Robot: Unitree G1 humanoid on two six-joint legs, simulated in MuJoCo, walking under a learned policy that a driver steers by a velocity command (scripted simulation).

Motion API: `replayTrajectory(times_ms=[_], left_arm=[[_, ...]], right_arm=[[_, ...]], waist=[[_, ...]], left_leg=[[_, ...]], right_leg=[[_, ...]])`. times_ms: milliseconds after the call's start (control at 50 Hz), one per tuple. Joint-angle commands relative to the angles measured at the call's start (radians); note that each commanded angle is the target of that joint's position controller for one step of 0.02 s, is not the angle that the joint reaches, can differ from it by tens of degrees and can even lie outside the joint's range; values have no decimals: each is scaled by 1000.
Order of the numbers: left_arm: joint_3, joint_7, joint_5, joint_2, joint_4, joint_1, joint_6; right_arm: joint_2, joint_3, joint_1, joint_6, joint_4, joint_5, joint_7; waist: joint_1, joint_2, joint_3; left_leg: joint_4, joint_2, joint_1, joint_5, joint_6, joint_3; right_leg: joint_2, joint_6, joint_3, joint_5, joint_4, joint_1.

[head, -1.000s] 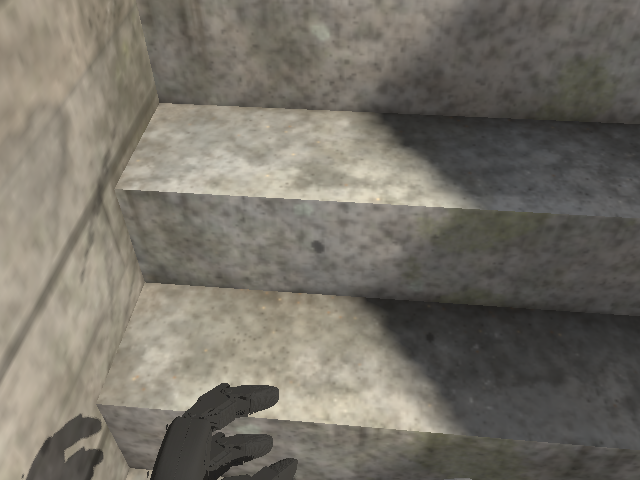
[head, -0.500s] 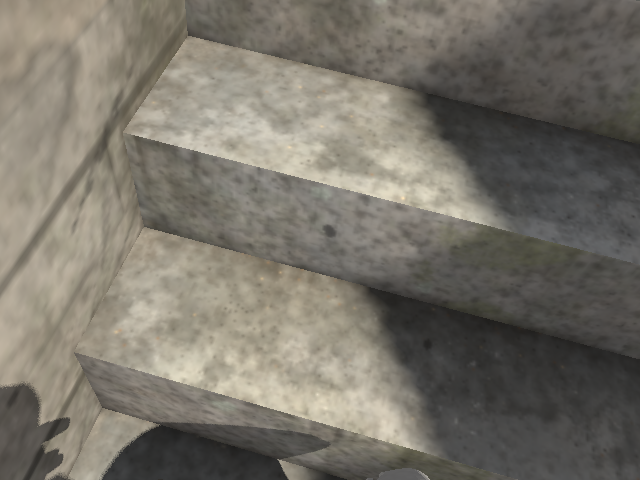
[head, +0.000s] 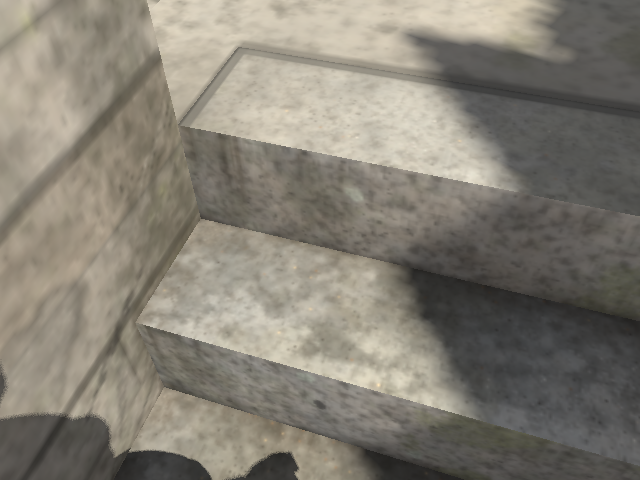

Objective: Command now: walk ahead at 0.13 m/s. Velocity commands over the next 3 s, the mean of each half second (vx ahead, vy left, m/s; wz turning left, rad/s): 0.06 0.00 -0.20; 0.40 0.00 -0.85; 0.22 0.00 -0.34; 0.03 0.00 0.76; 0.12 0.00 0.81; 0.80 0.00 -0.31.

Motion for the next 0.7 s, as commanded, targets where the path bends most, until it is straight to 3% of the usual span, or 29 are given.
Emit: replayTrajectory(times_ms=[20,40,60,80,120,140,160,180,200,220,240,260,280,300,320,360,380,400,420,440,500,520,540,580,600,640,660,680,700], left_arm=[[7,34,2,95,-137,-186,-50],[13,43,-1,109,-152,-226,-41],[8,51,-4,102,-161,-191,-37],[18,53,1,126,-139,-110,-36],[13,53,12,112,-138,-88,-18],[13,33,5,112,-121,-24,-15],[14,19,-16,104,-88,70,-10],[11,7,-16,82,-91,102,-8],[-1,-6,-16,12,-90,247,-5],[-12,-18,-49,-8,-83,223,12],[-8,-16,-33,14,-79,165,26],[-19,-97,3,-40,-104,32,48],[5,-115,8,39,-131,-8,75],[21,-101,4,63,-160,-40,92],[35,-75,7,100,-183,-66,93],[45,-13,9,150,-218,-124,51],[35,-13,8,112,-177,-57,26],[30,-27,5,55,-162,-47,13],[27,-41,3,29,-184,-68,10],[19,-48,6,26,-212,-111,20],[21,-88,18,75,-235,-91,56],[7,-117,23,67,-250,-154,64],[5,-125,39,77,-243,-82,68],[-10,-128,31,59,-256,10,43],[-8,-125,19,48,-267,21,12],[30,-102,14,114,-216,98,-39],[51,-96,36,156,-195,156,-55],[73,-84,32,229,-170,257,-56],[88,-88,29,288,-181,316,-45]], right_arm=[[-22,11,89,29,-46,29,-14],[-38,14,89,35,-41,38,-9],[-50,18,53,37,-19,72,-1],[-42,17,48,41,-24,77,-6],[-26,16,166,33,34,56,-22],[-23,16,202,17,66,48,-25],[-61,-3,222,-4,89,31,-30],[-68,-4,241,-20,88,19,-25],[-69,11,263,-10,99,3,-37],[7,32,214,-3,77,-3,-46],[10,28,173,-8,79,-9,-45],[-2,54,-243,-11,7,51,82],[17,59,-241,-17,-32,68,116],[-23,45,-183,-27,-8,66,112],[-98,14,-107,-38,8,51,84],[-212,-39,24,-66,8,14,11],[-203,-28,17,-73,14,-1,5],[-137,-1,-32,-71,7,-14,14],[-57,24,-120,-74,-26,3,20],[-31,36,-177,-71,-28,12,25],[-96,18,-393,-88,-129,28,21],[-138,1,-398,-89,-136,20,20],[-173,-7,-365,-77,-131,2,26],[-219,-25,-329,-58,-105,-20,46],[-223,-32,-307,-43,-86,-29,52],[-154,-27,-213,-6,-49,-30,56],[-100,-12,-213,20,-37,-47,56],[0,18,-258,23,-88,-64,55],[27,35,-277,1,-112,-36,62]], waist=[[-79,-199,14],[-80,-205,-11],[-31,-189,-33],[2,-250,-37],[-10,-239,-86],[0,-152,-68],[26,-89,-60],[27,-54,-55],[105,120,-112],[78,141,-123],[78,41,-36],[139,38,-38],[114,12,-78],[80,21,-37],[32,65,-37],[-73,145,-103],[-26,135,-115],[5,52,-55],[27,-13,-50],[52,-56,-93],[111,-43,-162],[77,10,-139],[91,36,-176],[110,-10,-143],[102,-31,-124],[37,-30,-79],[37,-84,-59],[61,-290,-117],[129,-391,-130]], left_leg=[[-342,130,175,-5,-27,109],[-518,149,324,-24,-16,144],[-711,148,501,-79,2,212],[-790,141,575,-142,30,254],[-1012,123,684,-141,68,252],[-1244,57,720,-141,56,298],[-1334,41,790,-166,27,298],[-1346,131,863,-64,9,164],[-1311,318,968,431,101,-55],[-1417,371,896,204,197,-163],[-1463,336,796,-12,180,-162],[-1432,284,790,-410,161,-204],[-1487,293,758,-627,126,-181],[-1516,322,753,-648,129,-188],[-1527,353,810,-590,172,-186],[-1561,503,917,-340,357,-311],[-1544,517,853,-285,362,-274],[-1554,458,745,-299,319,-136],[-1532,395,710,-234,278,21],[-1501,355,724,-202,248,97],[-1522,279,720,-54,160,305],[-1530,292,744,4,170,327],[-1491,364,795,129,199,299],[-1421,474,839,271,234,276],[-1372,462,871,218,207,301],[-1261,379,842,-291,165,336],[-1113,348,714,-419,153,341],[-769,194,436,-454,69,382],[-385,53,7,-491,-8,215]], right_leg=[[-189,-194,243,215,-427,-49],[-152,-186,180,219,-430,-75],[-152,-182,135,289,-494,-95],[-187,-203,197,254,-525,-54],[-212,-191,212,371,-443,98],[-179,-170,182,513,-357,210],[-126,-150,140,528,-190,241],[-125,-113,167,256,-67,162],[-128,-59,178,41,-24,66],[-116,-26,159,-6,-54,47],[-103,-14,153,21,-111,75],[-84,49,182,116,-30,-75],[-99,79,174,66,-76,-38],[-86,86,159,66,-55,-68],[-72,82,149,66,17,-131],[-40,94,161,-75,601,-354],[-52,56,206,-26,938,-397],[-40,18,208,42,1099,-425],[-31,8,179,59,1058,-437],[-62,11,176,69,957,-431],[-120,80,84,11,453,-158],[-105,88,35,-74,310,-102],[-112,66,63,-35,243,-55],[-131,37,73,164,72,-4],[-107,19,45,234,-82,12],[5,-73,11,240,-231,46],[-8,-150,131,238,-297,122],[-157,-332,493,287,-424,310],[-283,-450,841,120,-514,562]])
